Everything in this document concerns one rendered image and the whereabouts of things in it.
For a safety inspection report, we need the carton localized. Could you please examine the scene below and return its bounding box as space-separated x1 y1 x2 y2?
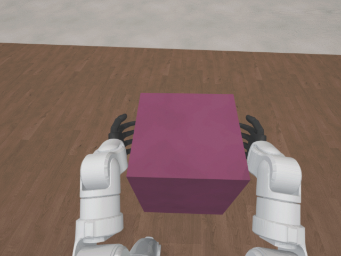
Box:
126 93 250 215

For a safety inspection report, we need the robot left upper arm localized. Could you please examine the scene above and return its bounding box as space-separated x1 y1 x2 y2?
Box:
76 244 130 256

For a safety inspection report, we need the robot left forearm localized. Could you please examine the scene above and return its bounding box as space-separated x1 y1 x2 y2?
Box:
72 139 128 256

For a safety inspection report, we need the robot left thigh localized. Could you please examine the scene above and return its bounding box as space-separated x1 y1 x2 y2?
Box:
129 238 161 256

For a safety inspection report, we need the robot right hand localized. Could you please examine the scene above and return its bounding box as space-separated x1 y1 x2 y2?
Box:
239 115 266 159

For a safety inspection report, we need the robot right forearm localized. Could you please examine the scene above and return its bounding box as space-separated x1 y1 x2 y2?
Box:
247 141 307 256

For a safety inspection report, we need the robot left hand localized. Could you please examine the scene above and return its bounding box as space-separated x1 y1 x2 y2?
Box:
109 114 136 155

